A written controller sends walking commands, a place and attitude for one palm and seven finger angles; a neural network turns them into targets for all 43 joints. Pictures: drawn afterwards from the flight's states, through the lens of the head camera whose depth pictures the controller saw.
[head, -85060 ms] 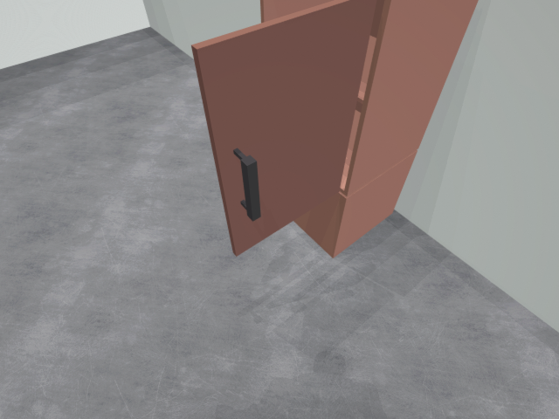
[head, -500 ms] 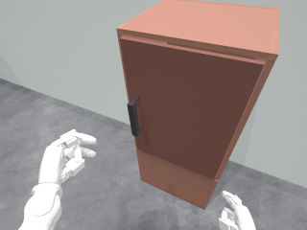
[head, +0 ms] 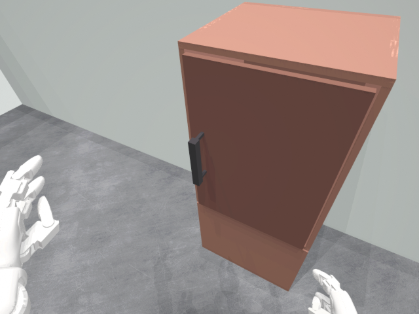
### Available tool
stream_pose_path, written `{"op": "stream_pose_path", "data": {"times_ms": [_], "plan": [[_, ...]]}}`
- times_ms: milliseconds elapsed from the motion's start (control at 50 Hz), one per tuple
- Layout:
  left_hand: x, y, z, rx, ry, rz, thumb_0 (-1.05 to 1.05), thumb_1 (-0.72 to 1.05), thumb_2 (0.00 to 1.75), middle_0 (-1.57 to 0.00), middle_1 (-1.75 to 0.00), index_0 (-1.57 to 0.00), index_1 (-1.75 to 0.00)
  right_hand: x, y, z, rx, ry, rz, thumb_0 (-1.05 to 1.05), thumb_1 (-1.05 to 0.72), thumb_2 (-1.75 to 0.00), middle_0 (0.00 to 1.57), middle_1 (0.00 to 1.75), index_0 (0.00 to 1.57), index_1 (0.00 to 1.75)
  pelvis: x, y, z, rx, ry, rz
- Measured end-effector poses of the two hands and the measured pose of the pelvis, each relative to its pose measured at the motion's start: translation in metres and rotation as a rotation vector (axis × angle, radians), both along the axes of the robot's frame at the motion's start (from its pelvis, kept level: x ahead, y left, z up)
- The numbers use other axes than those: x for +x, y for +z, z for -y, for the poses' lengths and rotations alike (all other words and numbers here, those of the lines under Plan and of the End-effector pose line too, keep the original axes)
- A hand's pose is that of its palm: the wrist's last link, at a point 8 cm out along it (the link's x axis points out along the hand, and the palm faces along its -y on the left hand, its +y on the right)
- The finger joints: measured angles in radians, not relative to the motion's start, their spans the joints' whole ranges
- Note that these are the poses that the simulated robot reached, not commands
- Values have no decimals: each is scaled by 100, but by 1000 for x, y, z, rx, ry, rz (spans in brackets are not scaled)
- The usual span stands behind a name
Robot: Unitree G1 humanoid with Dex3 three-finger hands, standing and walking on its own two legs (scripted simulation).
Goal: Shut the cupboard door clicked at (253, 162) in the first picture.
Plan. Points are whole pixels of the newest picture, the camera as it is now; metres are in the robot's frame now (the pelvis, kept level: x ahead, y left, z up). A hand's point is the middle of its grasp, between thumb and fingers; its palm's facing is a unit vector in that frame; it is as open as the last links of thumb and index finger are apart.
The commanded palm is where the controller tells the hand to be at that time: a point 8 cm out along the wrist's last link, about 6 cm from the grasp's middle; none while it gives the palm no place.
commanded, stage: draw the hand back to the body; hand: left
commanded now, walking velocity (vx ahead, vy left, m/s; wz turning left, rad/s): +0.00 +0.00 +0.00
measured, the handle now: (199, 159) +0.56 +0.12 -0.06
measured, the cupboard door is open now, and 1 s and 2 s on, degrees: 0 0 0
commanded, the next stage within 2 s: step back with the hand held close in 0.16 s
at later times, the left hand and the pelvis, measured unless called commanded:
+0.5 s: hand (77, 222) +0.20 +0.23 +0.15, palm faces +0.40 -0.80 -0.45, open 7.5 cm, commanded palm +0.14 +0.28 +0.17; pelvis +0.00 -0.02 +0.00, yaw +0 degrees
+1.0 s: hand (33, 259) +0.14 +0.26 +0.15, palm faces +0.43 -0.78 -0.46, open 7.4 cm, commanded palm +0.08 +0.29 +0.17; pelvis -0.06 +0.00 -0.01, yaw -1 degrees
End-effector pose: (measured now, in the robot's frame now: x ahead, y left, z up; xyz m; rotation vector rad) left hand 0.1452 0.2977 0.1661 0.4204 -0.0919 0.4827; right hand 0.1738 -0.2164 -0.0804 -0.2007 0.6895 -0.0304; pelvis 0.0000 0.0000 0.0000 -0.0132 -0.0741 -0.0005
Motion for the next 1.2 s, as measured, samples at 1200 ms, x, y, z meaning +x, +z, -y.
{"op": "stream_pose_path", "data": {"times_ms": [1200], "plan": [[-77,9,2,200,-76,161,2,89,90,-21,-30,-21,-30,-113,-11,33,-99,-115,-70,1,-90,-90,20,30,21,30,-86,-22,6,-10,18,-71]]}}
